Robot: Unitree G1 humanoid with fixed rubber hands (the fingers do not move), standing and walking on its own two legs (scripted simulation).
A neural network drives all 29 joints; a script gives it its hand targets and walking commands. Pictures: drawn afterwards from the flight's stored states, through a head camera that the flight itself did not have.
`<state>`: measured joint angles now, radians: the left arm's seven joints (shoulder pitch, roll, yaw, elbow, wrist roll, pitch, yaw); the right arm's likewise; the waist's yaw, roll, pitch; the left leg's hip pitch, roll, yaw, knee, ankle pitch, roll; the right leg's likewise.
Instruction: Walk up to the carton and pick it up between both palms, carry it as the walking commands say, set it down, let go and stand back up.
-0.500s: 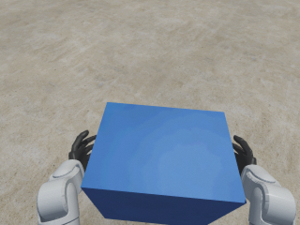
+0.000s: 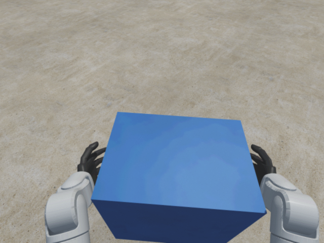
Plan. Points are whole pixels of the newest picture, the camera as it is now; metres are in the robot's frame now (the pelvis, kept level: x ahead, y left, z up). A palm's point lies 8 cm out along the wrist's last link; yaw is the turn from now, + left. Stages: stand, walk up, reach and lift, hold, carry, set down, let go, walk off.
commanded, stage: carry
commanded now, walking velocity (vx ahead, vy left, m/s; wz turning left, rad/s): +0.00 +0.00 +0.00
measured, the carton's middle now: (172, 184) +0.26 +0.00 -0.01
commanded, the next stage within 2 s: hold in 2.00 s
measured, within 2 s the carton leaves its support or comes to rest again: neither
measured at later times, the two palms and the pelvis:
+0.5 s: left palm (88, 176) +0.24 +0.19 +0.07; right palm (261, 180) +0.24 -0.20 +0.06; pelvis +0.00 +0.00 +0.00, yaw +0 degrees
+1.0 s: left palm (86, 177) +0.25 +0.20 +0.06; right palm (256, 179) +0.24 -0.19 +0.06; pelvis +0.00 +0.01 +0.00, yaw +0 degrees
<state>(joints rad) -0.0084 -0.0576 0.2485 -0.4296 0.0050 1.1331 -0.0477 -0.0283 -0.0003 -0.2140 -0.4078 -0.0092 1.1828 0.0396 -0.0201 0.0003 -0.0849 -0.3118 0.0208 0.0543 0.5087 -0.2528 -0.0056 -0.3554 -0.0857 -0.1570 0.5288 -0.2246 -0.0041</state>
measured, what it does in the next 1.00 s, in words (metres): stands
